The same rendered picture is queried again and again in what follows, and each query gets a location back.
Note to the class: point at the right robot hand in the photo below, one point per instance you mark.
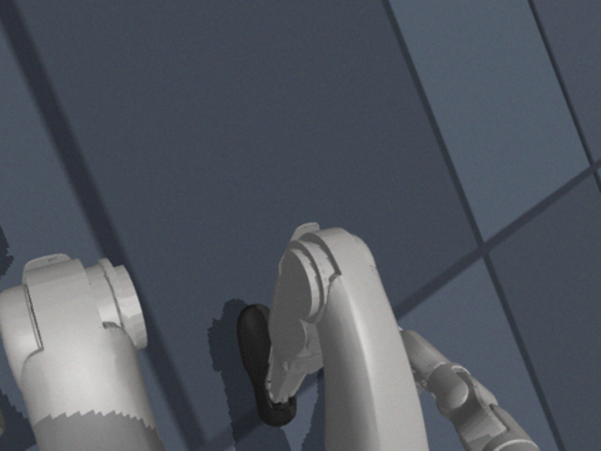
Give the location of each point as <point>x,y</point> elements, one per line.
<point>423,357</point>

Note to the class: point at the right robot arm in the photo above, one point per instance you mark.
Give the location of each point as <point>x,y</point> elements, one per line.
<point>474,411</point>

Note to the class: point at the right robot foot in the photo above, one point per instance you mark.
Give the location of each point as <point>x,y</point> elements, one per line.
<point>254,346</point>

